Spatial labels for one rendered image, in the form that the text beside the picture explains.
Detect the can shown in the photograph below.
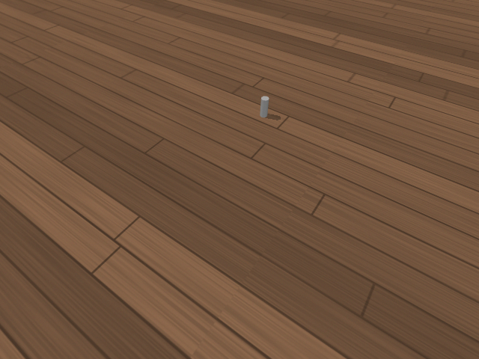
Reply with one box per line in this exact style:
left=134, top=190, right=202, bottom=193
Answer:
left=260, top=96, right=269, bottom=117

